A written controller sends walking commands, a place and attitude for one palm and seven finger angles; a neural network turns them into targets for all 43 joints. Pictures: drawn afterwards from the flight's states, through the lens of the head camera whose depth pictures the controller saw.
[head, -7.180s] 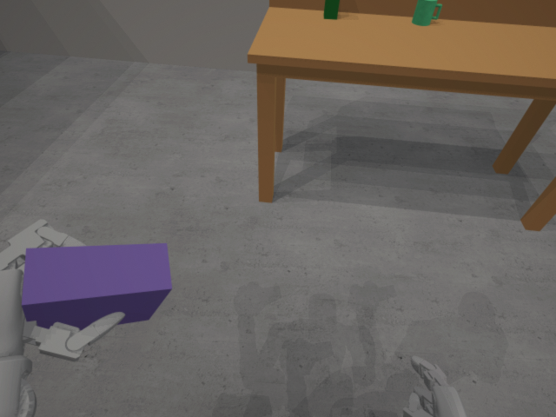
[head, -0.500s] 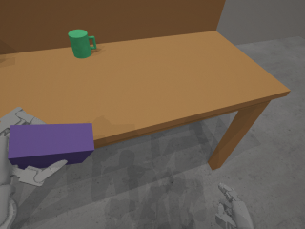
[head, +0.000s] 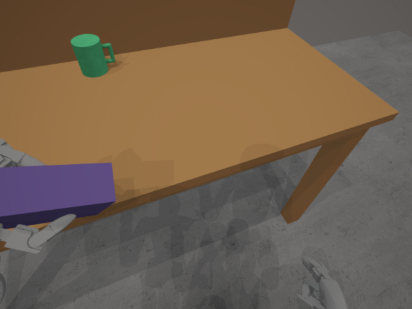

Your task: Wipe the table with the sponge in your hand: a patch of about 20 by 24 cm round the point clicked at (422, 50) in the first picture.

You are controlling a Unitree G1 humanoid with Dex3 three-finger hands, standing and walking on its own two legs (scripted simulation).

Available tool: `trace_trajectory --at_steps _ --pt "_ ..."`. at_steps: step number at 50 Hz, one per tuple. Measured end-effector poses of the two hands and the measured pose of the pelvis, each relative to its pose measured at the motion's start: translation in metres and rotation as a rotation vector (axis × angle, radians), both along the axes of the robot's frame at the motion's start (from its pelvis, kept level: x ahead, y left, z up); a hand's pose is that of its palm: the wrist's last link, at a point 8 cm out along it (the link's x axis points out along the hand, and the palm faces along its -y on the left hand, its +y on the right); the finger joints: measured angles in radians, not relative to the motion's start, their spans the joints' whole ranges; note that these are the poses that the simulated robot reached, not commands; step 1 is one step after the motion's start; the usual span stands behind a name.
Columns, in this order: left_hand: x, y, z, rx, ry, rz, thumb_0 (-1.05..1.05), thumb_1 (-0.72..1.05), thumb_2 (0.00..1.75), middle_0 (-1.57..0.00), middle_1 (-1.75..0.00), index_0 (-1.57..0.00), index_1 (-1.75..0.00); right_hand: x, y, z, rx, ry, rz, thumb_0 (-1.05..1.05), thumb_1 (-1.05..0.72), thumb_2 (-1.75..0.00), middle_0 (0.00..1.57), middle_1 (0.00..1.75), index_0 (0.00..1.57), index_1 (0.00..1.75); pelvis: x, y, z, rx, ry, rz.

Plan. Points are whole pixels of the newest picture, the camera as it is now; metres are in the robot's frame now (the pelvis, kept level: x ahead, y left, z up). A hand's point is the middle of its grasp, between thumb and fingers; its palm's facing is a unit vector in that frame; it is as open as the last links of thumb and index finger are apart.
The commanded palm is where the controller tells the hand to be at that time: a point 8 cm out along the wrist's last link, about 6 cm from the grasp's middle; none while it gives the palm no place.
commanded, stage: shuffle to correct the standing spot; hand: left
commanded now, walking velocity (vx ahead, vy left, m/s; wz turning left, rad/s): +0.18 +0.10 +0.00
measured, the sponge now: (72, 195) +0.24 +0.21 +0.16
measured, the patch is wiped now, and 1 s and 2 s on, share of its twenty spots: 0.00 0.00 0.00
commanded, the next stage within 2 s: come to a stop and stand still in 0.46 s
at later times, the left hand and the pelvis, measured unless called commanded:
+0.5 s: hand (15, 175) +0.24 +0.27 +0.20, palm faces +0.45 -0.81 -0.38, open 9.6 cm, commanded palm +0.19 +0.31 +0.20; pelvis +0.04 +0.02 +0.02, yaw +2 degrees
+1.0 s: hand (4, 150) +0.29 +0.32 +0.18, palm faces +0.45 -0.81 -0.38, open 9.6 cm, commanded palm +0.23 +0.34 +0.20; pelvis +0.08 +0.06 +0.03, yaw +2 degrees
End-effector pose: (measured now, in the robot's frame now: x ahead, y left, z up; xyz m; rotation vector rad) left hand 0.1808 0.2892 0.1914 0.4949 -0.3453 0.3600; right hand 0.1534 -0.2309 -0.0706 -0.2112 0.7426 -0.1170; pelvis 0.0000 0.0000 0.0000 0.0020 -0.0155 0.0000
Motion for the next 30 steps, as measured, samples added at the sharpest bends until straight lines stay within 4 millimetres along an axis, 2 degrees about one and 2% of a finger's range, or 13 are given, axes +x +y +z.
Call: trace_trajectory --at_steps 6,10,13,20,25,30 --pt "0.014 -0.012 0.010 0.021 0.049 -0.024 0.00 -0.44 1.00 -0.80 -1.34 -0.79 -1.33 -0.004 0.008 0.000 0.050 0.010 -0.002 0.01 -0.91 -0.89 0.20 0.30 0.20 0.30 0.013 -0.002 0.010 -0.005 -0.007 0.011" --pt "0.014 -0.015 0.013 0.093 0.026 -0.027 0.00 -0.44 1.00 -0.80 -1.34 -0.79 -1.33 0.007 0.004 -0.018 0.046 0.024 0.028 0.01 -0.91 -0.89 0.20 0.30 0.20 0.30 0.020 -0.006 -0.003 -0.017 -0.022 0.054" --pt "0.007 -0.008 0.014 0.072 0.012 0.003 0.00 -0.44 1.00 -0.80 -1.34 -0.79 -1.33 0.016 -0.001 -0.019 0.030 0.060 0.045 0.02 -0.91 -0.89 0.20 0.30 0.20 0.30 0.022 -0.006 -0.001 -0.013 -0.030 0.039" --pt "0.007 0.004 0.013 -0.009 0.035 0.061 0.00 -0.44 1.00 -0.80 -1.34 -0.79 -1.33 0.038 0.000 0.008 -0.030 0.035 0.077 0.02 -0.91 -0.89 0.20 0.30 0.20 0.30 0.032 0.002 0.018 0.025 -0.010 0.046" --pt "0.018 0.019 0.018 -0.020 0.013 0.054 0.00 -0.44 1.00 -0.80 -1.34 -0.79 -1.33 0.058 0.013 0.024 -0.065 -0.046 0.066 0.02 -0.91 -0.89 0.20 0.30 0.20 0.30 0.045 0.022 0.019 0.036 -0.017 0.040" --pt "0.038 0.047 0.015 -0.011 -0.050 0.043 0.00 -0.44 1.00 -0.80 -1.34 -0.79 -1.33 0.078 0.038 0.023 -0.050 -0.108 0.028 0.01 -0.91 -0.90 0.20 0.30 0.20 0.30 0.057 0.043 0.007 0.021 -0.032 0.036"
